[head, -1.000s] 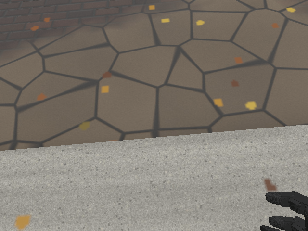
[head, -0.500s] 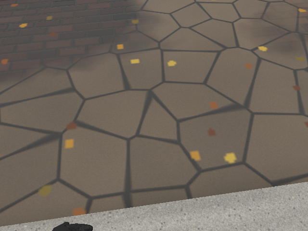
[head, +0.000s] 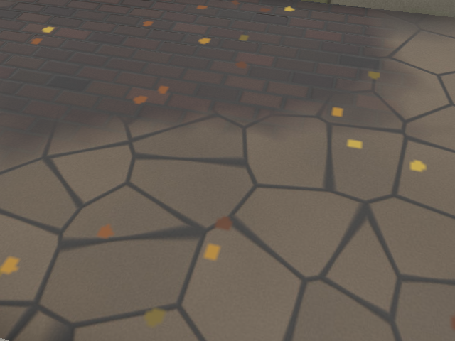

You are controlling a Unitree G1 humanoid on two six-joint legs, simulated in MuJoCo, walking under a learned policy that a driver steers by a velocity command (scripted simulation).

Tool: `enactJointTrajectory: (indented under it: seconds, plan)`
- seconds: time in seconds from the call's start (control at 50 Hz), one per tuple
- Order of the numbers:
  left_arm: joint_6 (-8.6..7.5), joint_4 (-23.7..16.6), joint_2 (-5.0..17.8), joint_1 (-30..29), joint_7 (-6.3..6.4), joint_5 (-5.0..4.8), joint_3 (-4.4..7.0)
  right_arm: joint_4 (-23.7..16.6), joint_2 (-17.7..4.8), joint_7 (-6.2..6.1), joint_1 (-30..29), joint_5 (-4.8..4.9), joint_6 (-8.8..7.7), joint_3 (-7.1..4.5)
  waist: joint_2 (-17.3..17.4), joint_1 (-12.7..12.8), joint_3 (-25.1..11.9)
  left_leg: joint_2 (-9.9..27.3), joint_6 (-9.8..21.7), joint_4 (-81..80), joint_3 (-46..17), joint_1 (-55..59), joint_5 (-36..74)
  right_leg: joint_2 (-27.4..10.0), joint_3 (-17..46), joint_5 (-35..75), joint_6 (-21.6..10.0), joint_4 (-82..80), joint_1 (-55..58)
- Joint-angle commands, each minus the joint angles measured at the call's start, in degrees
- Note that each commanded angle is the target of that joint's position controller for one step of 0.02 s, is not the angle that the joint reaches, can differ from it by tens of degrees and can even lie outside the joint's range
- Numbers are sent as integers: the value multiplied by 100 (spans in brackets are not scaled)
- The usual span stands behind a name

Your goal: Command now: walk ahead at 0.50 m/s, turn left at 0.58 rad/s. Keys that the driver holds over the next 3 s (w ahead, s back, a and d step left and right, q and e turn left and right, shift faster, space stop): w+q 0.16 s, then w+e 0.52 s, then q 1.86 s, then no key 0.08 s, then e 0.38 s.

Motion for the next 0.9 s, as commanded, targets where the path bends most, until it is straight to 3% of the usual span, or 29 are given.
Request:
enactJointTrajectory:
  seconds: [0.02,0.04,0.08,0.14,0.16,0.18,0.22,0.24,0.28,0.32,0.36,0.38,0.42,0.46,0.48,0.5,0.52,0.54,0.56,0.58,0.6,0.62,0.66,0.68,0.7,0.72,0.76,0.84,0.9]
  plan:
    - [-159,-973,478,-1458,-212,-385,31,767,-1111,-181,3296,-68,-114,-419,277,-1663,-544,1720,1316,-1855,-3793,5748,-469,770,1500,-98,-268,3483,-5748]
    - [-206,-1058,730,-1760,-46,-357,80,688,-971,-144,2595,34,-196,-360,344,-1325,105,1563,1201,-1876,-3381,4279,-358,464,1644,190,-258,3405,-5565]
    - [-126,-1092,456,-1342,225,-126,-43,569,-287,-50,1635,85,-266,-47,263,-385,-6,1392,1232,-2066,-2800,2112,310,133,1752,599,-358,2798,-4102]
    - [115,-1179,403,-1118,326,-189,-97,119,-374,-4,565,49,-282,18,164,139,64,1151,1163,-2660,-2477,456,38,143,1518,419,-181,1832,-3138]
    - [132,-1214,433,-1140,320,-219,-93,34,-525,-8,529,-12,-273,-7,12,131,135,935,1002,-2646,-2139,0,79,201,1319,633,-117,1180,-2717]
    - [168,-1271,90,-1306,226,-226,-215,70,-686,1,612,-104,-224,-44,29,43,204,631,824,-2529,-1563,-542,249,327,928,1046,-110,798,-2137]
    - [182,-1115,-100,-799,-51,-60,-286,217,-738,44,1038,-332,-176,-53,212,36,281,542,680,-1887,-1237,-1335,137,365,847,2994,-227,1606,-1331]
    - [146,-1284,116,-1027,-126,-1,-219,136,-684,-10,1162,-294,-227,-39,93,-129,297,589,761,-1624,-1406,-730,-127,283,1017,3271,-285,1265,-2042]
    - [28,-1636,474,-2319,-51,-72,-121,692,-293,-340,2697,-141,-296,42,257,-1163,419,1575,887,-460,-2782,3533,-491,-225,2087,3635,-201,103,-6352]
    - [-28,-1608,284,-3063,-27,-75,-130,1011,45,-574,3807,73,-172,137,-25,-1814,428,1555,777,232,-2823,4647,-759,-331,1922,4139,-191,-1256,-7497]
    - [75,-1468,-24,-2786,-111,-77,-209,823,-260,-289,3033,-243,7,255,259,-1288,683,822,818,-86,-1922,863,-1484,18,1007,6410,-506,-1432,-3960]
    - [143,-1512,139,-2630,-132,-112,-147,690,-439,-120,2565,-351,-5,261,398,-905,751,808,875,-327,-1929,-518,-1776,115,857,6332,-487,-642,-2775]
    - [235,-1491,624,-2436,-127,-98,5,496,-515,-83,2223,-182,-134,283,154,-642,961,1018,593,-61,-1968,-339,-1922,-15,923,5175,-365,-604,-2624]
    - [254,-1437,640,-2557,-89,-60,7,691,-617,-218,2504,-72,-143,294,71,-869,1140,1237,227,480,-1993,1101,-1659,-139,978,4653,-405,-1668,-3069]
    - [249,-1303,668,-2445,-54,-116,52,887,-617,-259,2747,-112,-87,304,28,-953,1159,1249,121,866,-1926,1717,-1086,-164,1001,4730,-448,-2120,-3018]
    - [184,-1111,821,-1768,-11,-252,180,895,-752,-211,2642,-109,-21,282,-132,-626,935,1119,6,1537,-1621,1903,-197,79,662,4837,-526,-2531,-2205]
    - [167,-878,829,-789,6,-1324,410,1175,-752,-370,2279,369,209,67,-205,60,435,967,30,3169,-1266,1149,1507,326,1059,4512,-768,-2157,-901]
    - [173,-422,1119,586,-6,-1259,466,1297,-276,-335,2771,327,134,175,-1249,470,-623,359,-390,5857,-413,-331,-584,-163,1133,7065,-1151,-937,1358]
    - [259,-294,1174,913,-57,-1043,434,1148,93,-279,3558,349,30,318,-1877,148,-1630,264,-841,8263,-351,-2314,-3537,-954,2670,7097,-1842,-238,3109]
    - [390,-357,1158,948,-58,-1042,528,829,-399,-300,3360,451,-77,250,-1619,380,-2212,485,-945,8280,-582,-2601,-3141,-1186,3787,4881,-2197,-1107,3106]
    - [448,-290,1354,537,47,-1002,631,254,-276,-408,2298,698,-115,251,-1291,339,-1708,568,-960,7891,-401,-3359,-2312,-1413,4802,1912,-2386,-2285,2535]
    - [469,-427,892,19,169,-855,497,-21,-334,-573,1241,623,-68,209,-111,368,-999,741,-938,7525,-270,-3493,-1860,-1345,4882,968,-2201,-2795,1414]
    - [293,-640,928,-722,222,-623,435,-209,-173,-691,1178,363,46,242,431,-248,-356,1093,-784,6752,-710,-2855,-1388,-1337,4919,802,-2218,-2845,-612]
    - [201,-631,597,-979,211,-649,350,-188,-54,-655,1140,309,56,204,265,-483,61,1236,-625,6107,-950,-2763,-893,-1007,4439,818,-2034,-2835,-1423]
    - [125,-643,527,-1242,174,-668,303,-126,-192,-629,1244,348,93,131,-6,-738,413,1339,-545,5109,-842,-2533,-362,-632,3566,1418,-1718,-2906,-2034]
    - [52,-737,680,-1445,216,-651,327,-187,-317,-628,1037,219,96,78,-196,-740,760,1150,-663,3396,-587,-1529,267,1,2473,2744,-1491,-3178,-3125]
    - [6,-601,590,-1145,313,-624,305,-136,-77,-621,741,16,36,63,-331,-494,277,777,-881,1374,-251,105,1683,507,1435,4806,-1321,-2969,-3373]
    - [105,-192,631,-438,464,-871,360,-390,105,-420,-117,252,108,87,-362,15,-5,556,-696,-480,-326,93,2730,22,1545,5409,-926,-2841,-1498]
    - [246,-90,578,-446,494,-747,432,-569,-58,-232,-438,206,156,2,-312,67,50,528,-414,-625,-464,2,2312,-181,1540,5258,-731,-2444,-921]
